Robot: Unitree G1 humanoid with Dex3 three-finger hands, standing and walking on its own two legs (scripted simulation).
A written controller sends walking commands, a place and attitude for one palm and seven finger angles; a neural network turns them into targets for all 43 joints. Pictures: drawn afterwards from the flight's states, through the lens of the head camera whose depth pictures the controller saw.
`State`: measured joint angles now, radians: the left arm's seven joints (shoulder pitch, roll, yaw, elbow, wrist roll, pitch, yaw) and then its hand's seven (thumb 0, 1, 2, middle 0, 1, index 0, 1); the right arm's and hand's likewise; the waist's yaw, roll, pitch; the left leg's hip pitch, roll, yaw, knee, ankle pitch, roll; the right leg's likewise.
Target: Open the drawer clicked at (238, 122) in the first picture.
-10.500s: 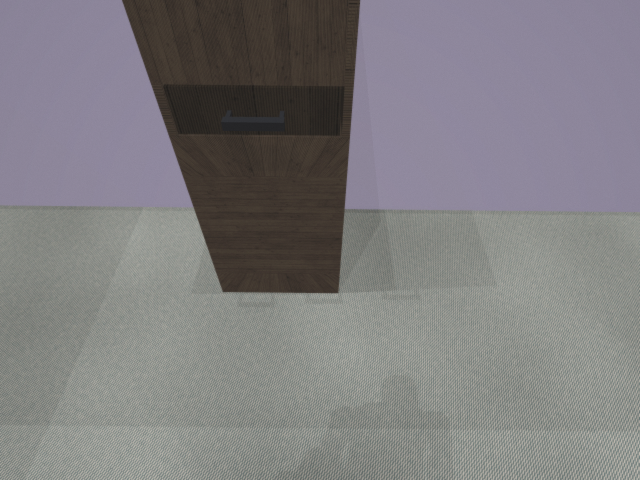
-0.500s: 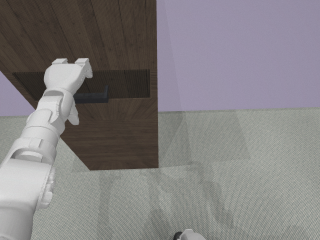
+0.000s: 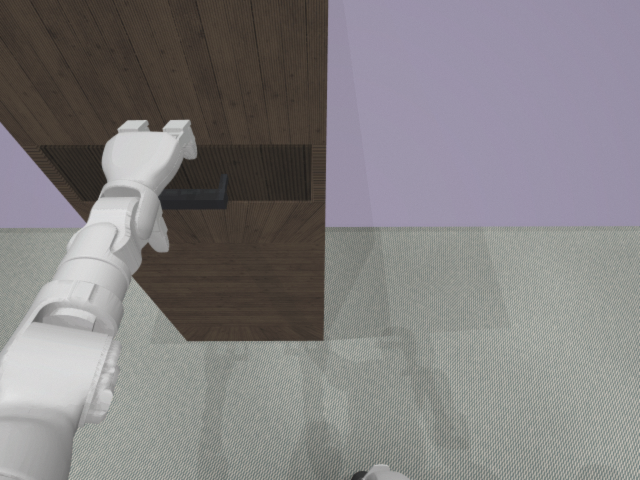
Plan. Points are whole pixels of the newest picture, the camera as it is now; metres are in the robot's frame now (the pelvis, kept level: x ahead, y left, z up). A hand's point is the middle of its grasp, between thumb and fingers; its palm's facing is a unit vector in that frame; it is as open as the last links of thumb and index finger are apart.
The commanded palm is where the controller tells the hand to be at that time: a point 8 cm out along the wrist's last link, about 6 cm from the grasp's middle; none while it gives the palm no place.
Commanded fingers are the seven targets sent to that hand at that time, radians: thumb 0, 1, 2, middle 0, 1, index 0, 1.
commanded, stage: lower the fingers behind the handle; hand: left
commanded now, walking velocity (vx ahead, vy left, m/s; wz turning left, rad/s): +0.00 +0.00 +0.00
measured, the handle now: (183, 189) +0.53 +0.20 +0.01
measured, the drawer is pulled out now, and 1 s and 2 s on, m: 0.00 0.00 0.00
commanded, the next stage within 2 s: close the thumb around the handle in 1.42 s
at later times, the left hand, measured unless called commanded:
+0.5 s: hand (162, 191) +0.48 +0.21 +0.07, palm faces +0.00 +0.02 -1.00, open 13.8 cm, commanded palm +0.46 +0.22 +0.07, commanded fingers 0.00 -0.50 0.30 -0.30 -1.20 -0.30 -1.20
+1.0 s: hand (190, 217) +0.48 +0.19 +0.00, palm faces +0.05 +0.00 -1.00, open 13.4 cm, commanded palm +0.47 +0.22 +0.04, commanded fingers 0.00 -0.50 0.30 -0.30 -1.20 -0.30 -1.20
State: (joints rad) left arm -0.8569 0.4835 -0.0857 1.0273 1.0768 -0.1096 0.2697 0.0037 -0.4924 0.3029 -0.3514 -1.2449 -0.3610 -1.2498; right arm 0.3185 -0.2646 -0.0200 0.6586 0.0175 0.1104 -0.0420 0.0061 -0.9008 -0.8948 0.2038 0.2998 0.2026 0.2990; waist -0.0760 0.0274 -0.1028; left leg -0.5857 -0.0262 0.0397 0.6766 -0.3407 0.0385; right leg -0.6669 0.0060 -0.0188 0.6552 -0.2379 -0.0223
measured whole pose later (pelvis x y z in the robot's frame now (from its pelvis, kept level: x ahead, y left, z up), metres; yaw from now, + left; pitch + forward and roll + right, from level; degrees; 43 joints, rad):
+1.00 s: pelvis -0.02 +0.00 -0.03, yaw +0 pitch +20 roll +0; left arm -0.90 0.42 -0.07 1.17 1.13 -0.03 0.49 0.00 -0.49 0.30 -0.41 -1.25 -0.37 -1.31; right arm 0.30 -0.25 0.00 0.71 -0.01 0.13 -0.01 0.01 -0.90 -0.89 0.20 0.30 0.20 0.30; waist -0.13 0.04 -0.14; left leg -0.84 -0.02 0.03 0.88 -0.40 0.04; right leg -0.91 0.00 -0.03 0.83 -0.28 -0.02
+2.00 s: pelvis -0.04 +0.00 -0.04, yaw +0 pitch +21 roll +0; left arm -0.95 0.52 -0.06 1.16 1.11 -0.12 0.40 0.00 0.37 0.67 -0.38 -1.29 -0.35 -1.29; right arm 0.35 -0.29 0.01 0.66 0.00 0.08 -0.05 0.01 -0.90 -0.89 0.20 0.30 0.20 0.30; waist -0.16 0.03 -0.12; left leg -0.93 -0.02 0.03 0.95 -0.40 0.05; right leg -0.99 0.00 -0.03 0.89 -0.28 -0.02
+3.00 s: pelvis +0.03 +0.01 -0.01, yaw -3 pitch +19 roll +0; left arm -0.57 0.40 -0.01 0.84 1.10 -0.11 0.42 0.00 0.75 0.81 -0.29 -1.35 -0.40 -1.35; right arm 0.28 -0.25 -0.04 0.65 -0.01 0.16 -0.01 0.01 -0.90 -0.89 0.20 0.30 0.20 0.30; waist -0.06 0.04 -0.15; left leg -0.69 -0.01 0.08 0.79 -0.44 0.05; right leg -0.79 0.03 0.02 0.77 -0.32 -0.01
